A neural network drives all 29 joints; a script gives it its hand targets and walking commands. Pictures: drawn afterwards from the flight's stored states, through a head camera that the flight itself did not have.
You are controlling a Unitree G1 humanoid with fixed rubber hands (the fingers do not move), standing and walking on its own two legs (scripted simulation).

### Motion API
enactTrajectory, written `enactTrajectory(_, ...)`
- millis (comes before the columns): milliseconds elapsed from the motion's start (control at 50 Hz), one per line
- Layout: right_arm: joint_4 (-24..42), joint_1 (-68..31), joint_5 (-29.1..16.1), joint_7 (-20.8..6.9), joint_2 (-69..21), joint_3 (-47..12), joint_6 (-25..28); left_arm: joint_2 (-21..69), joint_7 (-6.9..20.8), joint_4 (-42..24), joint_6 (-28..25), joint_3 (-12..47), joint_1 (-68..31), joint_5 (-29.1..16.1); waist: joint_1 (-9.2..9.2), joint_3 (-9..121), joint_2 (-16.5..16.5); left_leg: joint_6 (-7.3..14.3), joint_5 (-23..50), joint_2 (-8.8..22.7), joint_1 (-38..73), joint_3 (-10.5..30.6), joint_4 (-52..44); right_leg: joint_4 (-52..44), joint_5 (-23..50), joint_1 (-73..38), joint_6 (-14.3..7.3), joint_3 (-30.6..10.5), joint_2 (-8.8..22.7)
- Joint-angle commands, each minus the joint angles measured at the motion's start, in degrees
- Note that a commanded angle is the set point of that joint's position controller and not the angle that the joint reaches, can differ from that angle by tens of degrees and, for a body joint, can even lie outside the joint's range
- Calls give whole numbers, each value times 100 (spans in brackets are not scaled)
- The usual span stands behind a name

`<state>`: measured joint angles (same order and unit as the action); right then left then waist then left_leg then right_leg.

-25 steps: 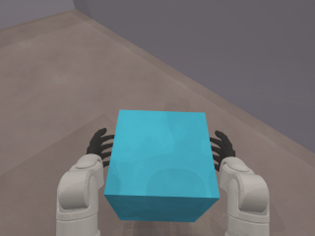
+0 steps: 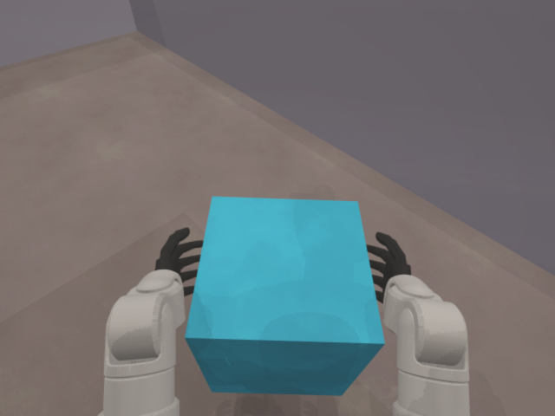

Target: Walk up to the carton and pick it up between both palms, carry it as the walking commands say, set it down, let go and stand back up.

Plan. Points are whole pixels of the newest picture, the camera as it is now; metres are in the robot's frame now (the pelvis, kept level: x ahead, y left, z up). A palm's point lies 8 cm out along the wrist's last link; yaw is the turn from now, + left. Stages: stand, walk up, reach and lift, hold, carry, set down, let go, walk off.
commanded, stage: carry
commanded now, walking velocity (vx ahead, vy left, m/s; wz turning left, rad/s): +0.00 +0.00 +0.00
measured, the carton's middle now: (280, 302) +0.28 +0.00 +0.00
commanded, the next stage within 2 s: hold in 1.20 s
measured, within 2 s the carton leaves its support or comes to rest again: neither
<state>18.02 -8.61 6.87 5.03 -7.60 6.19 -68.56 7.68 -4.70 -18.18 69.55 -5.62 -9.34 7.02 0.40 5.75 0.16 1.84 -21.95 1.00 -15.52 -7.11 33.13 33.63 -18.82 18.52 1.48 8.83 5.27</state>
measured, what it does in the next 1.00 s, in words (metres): stands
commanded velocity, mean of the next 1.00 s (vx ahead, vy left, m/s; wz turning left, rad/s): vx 0.00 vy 0.00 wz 0.00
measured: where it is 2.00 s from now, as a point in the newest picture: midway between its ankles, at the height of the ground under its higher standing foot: outside the picture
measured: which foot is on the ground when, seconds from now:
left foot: down 0.00-1.00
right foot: down 0.00-1.00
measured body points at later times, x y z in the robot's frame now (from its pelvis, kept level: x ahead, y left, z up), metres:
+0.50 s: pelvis -0.02 -0.02 +0.01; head -0.04 -0.02 +0.46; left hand +0.26 +0.13 +0.08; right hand +0.26 -0.17 +0.08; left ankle -0.05 +0.09 -0.73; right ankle -0.02 -0.13 -0.73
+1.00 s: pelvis -0.04 -0.02 +0.01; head -0.05 -0.03 +0.46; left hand +0.25 +0.13 +0.07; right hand +0.25 -0.18 +0.07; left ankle -0.05 +0.09 -0.73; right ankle -0.02 -0.13 -0.73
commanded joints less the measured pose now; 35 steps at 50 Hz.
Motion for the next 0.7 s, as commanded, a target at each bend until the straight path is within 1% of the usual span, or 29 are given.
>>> enactTrajectory(0,482,-2592,-2369,-1450,-5170,-4011,12,5149,1368,-361,-91,3912,-2508,-2236,13,1615,-89,-28,3693,782,580,588,-275,-59,2508,-841,-142,-361,398)
enactTrajectory(160,270,-2702,-2271,-1450,-5139,-3904,73,5068,1362,-192,-172,3795,-2567,-2103,4,1428,-22,-51,2695,747,386,605,-493,-320,2124,-823,-187,-464,459)
enactTrajectory(240,169,-2735,-2220,-1438,-5138,-3851,98,5051,1371,-123,-197,3776,-2623,-2083,5,1346,-12,-59,2395,738,338,608,-575,-442,1979,-787,-205,-498,469)
enactTrajectory(420,50,-2778,-2153,-1412,-5141,-3793,141,5035,1387,-30,-237,3745,-2702,-2070,10,1307,0,-71,2079,727,295,610,-677,-613,1847,-774,-241,-533,478)
enactTrajectory(680,-137,-2824,-2033,-1401,-5105,-3679,319,4977,1383,171,-422,3585,-2707,-1930,7,1344,12,-82,1869,720,250,621,-751,-742,1786,-792,-282,-565,493)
